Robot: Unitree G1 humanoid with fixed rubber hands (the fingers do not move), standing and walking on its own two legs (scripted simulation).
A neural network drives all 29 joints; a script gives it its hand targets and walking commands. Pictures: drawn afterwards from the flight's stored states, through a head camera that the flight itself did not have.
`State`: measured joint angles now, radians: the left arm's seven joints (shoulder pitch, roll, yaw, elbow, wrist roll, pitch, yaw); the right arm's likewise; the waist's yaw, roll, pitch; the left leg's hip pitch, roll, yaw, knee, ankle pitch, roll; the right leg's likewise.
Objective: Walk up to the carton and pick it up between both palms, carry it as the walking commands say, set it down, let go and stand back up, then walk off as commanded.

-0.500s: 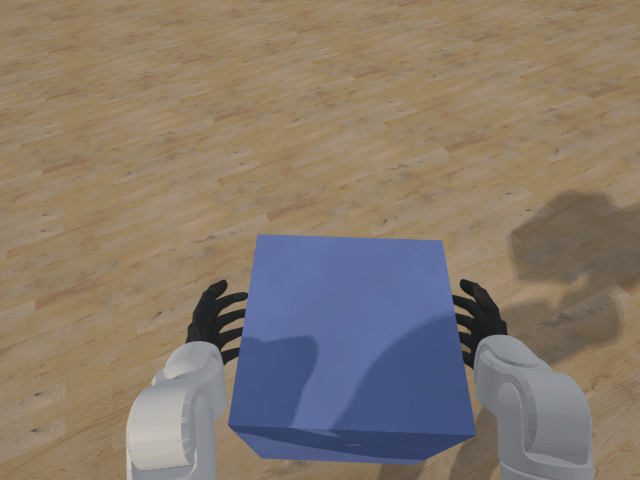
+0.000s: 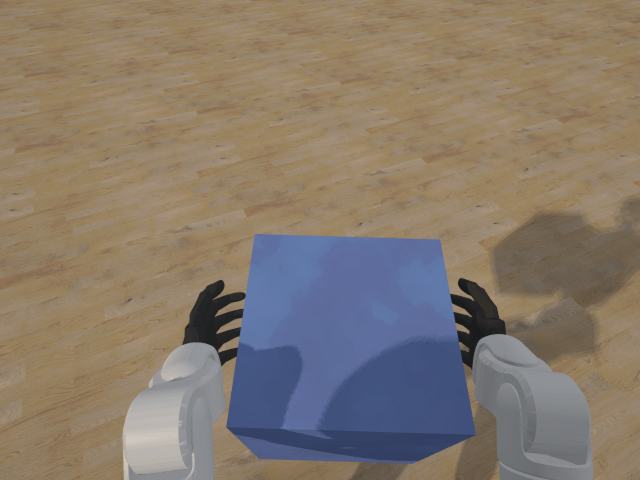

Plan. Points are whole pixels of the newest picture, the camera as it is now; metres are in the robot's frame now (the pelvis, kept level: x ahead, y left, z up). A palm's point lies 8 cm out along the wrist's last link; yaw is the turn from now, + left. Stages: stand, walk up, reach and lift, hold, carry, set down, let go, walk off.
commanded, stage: carry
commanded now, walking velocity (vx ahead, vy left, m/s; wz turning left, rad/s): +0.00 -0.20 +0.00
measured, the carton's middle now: (341, 359) +0.27 +0.00 +0.01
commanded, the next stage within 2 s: none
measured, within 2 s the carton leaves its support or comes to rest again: neither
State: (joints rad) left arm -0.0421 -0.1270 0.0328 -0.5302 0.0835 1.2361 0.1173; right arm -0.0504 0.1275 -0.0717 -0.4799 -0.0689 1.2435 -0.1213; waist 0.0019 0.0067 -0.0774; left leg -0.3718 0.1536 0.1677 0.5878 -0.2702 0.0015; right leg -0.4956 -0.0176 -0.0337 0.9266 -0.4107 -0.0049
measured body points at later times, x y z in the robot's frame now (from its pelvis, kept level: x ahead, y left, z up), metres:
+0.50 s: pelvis -0.04 -0.07 -0.01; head -0.06 -0.06 +0.44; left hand +0.20 +0.11 +0.08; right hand +0.23 -0.20 +0.08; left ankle -0.04 +0.01 -0.74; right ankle +0.03 -0.15 -0.73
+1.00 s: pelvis -0.05 -0.16 -0.01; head -0.02 -0.19 +0.44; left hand +0.21 -0.02 +0.09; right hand +0.21 -0.32 +0.05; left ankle -0.09 -0.02 -0.68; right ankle -0.03 -0.25 -0.73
